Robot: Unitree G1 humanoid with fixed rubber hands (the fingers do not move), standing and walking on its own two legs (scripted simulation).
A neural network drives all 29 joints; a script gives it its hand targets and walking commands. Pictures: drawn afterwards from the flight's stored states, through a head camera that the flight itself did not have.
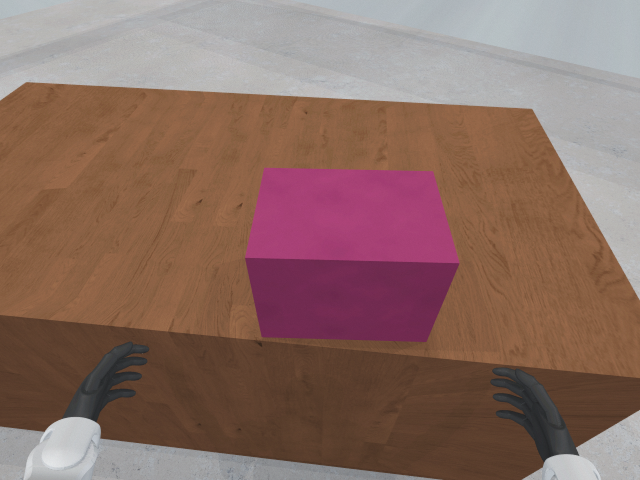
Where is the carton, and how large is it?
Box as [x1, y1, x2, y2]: [245, 168, 459, 341]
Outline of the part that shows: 264,168 245,255 261,335 271,337 426,341 459,263 433,172 398,170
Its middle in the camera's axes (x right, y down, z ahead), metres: +0.04 +0.03 +0.59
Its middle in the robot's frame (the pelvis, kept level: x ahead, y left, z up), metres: +0.42 -0.03 +0.03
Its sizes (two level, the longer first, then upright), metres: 0.255 0.179 0.191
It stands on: a pedestal, 0.71 m high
